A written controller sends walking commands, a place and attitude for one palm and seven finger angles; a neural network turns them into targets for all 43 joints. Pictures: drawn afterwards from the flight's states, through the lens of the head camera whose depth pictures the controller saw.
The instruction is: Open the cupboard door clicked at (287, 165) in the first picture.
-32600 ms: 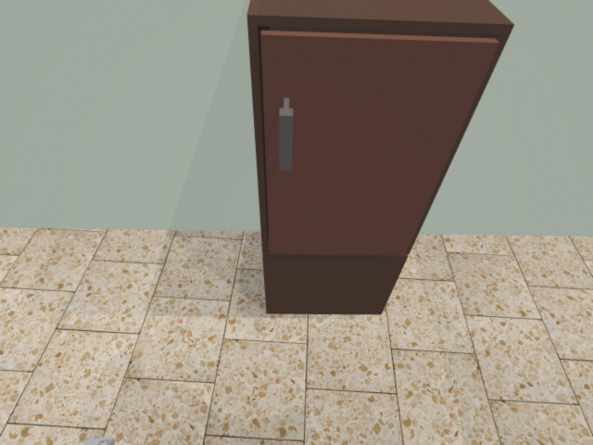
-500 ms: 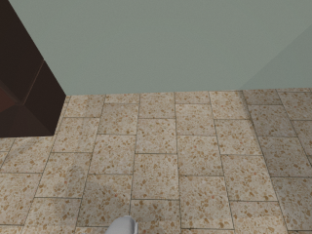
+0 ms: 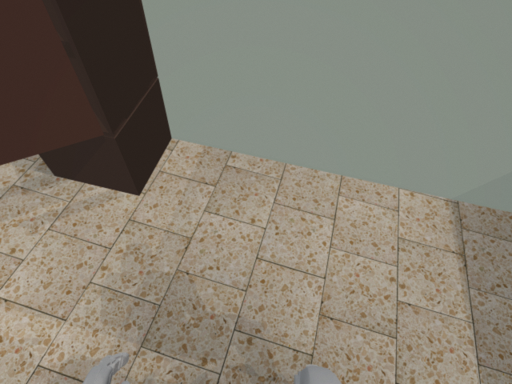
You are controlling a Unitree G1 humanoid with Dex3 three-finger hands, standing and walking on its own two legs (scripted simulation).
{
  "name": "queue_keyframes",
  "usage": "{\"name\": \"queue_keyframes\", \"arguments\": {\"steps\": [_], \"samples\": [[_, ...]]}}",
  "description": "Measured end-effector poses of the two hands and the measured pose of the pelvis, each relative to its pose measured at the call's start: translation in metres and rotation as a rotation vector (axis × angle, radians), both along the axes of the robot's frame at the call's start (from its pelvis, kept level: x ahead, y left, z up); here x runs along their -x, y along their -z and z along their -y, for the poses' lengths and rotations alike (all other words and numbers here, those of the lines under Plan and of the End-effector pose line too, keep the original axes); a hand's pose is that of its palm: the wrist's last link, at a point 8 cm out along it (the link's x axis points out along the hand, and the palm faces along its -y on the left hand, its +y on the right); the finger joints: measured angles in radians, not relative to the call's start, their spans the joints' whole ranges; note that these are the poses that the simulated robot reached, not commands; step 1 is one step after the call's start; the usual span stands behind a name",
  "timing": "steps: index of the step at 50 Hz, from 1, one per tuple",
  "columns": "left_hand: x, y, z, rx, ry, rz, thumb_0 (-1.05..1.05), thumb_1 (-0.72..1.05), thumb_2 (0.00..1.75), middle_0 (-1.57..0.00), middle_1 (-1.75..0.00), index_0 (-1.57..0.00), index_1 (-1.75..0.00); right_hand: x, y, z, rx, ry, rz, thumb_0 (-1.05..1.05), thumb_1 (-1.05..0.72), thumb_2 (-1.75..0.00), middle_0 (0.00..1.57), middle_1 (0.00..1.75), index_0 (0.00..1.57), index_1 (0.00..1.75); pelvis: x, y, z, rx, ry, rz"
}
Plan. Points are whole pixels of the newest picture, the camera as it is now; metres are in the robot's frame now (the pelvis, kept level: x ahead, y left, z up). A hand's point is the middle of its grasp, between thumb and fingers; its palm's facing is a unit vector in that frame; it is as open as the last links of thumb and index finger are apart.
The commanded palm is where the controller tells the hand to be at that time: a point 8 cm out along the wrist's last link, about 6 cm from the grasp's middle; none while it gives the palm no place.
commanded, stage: turn to face it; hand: left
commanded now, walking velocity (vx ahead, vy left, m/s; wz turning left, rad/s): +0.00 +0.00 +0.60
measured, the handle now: out of the picture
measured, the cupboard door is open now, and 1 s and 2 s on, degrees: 42 42 42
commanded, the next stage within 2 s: take the last steps up to it in 0.70 s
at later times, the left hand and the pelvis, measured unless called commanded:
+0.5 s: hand out of the picture +0.00 +0.15 -0.16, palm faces +0.35 -0.90 -0.25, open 7.3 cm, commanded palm none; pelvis +0.01 -0.05 +0.00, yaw +21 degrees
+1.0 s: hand out of the picture -0.03 +0.19 -0.17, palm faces +0.52 -0.83 -0.20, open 7.3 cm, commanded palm none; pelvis +0.02 +0.00 +0.00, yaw +29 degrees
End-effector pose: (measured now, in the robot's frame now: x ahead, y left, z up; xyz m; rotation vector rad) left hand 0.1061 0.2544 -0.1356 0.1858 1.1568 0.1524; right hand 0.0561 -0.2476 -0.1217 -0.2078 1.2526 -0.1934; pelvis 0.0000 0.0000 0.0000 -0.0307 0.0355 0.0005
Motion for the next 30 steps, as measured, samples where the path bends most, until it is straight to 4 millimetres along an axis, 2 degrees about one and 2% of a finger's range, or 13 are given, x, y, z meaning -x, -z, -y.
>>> {"name": "queue_keyframes", "arguments": {"steps": [7,11,16,21,25,30], "samples": [[-0.012,-0.009,0.027,-0.013,-0.038,0.064,0.0,0.91,0.89,-0.2,-0.3,-0.2,-0.3,0.015,0.018,0.019,-0.033,-0.017,-0.089,0.01,-0.9,-0.9,0.21,0.3,0.2,0.3,-0.001,0.005,0.023,-0.015,-0.087,-0.01],[0.001,-0.011,0.041,-0.046,-0.078,0.087,0.0,0.91,0.89,-0.2,-0.3,-0.2,-0.3,0.007,0.035,0.038,-0.057,-0.041,-0.106,0.01,-0.9,-0.9,0.21,0.3,0.2,0.3,-0.002,0.012,0.041,-0.03,-0.135,-0.007],[0.041,-0.016,0.053,-0.051,-0.162,0.035,0.0,0.91,0.89,-0.2,-0.3,-0.2,-0.3,-0.021,0.033,0.049,-0.063,-0.117,-0.105,0.01,-0.9,-0.9,0.2,0.3,0.2,0.3,-0.004,0.006,0.05,-0.052,-0.218,0.025],[0.086,-0.012,0.059,-0.033,-0.271,-0.026,0.0,0.91,0.89,-0.2,-0.3,-0.2,-0.3,-0.062,0.027,0.044,-0.056,-0.225,-0.085,0.01,-0.9,-0.9,0.2,0.3,0.2,0.3,-0.007,0.003,0.053,-0.076,-0.301,0.03],[0.129,-0.005,0.059,-0.013,-0.364,-0.084,0.0,0.91,0.89,-0.2,-0.3,-0.21,-0.3,-0.103,0.022,0.023,-0.042,-0.333,-0.047,0.01,-0.91,-0.9,0.2,0.3,0.2,0.3,-0.007,0.004,0.048,-0.081,-0.359,0.028],[0.189,0.014,0.05,0.021,-0.476,-0.186,0.0,0.91,0.89,-0.2,-0.3,-0.21,-0.3,-0.157,0.015,-0.026,-0.023,-0.465,0.058,0.01,-0.91,-0.9,0.2,0.3,0.2,0.3,-0.006,0.013,0.029,-0.067,-0.412,0.022]]}}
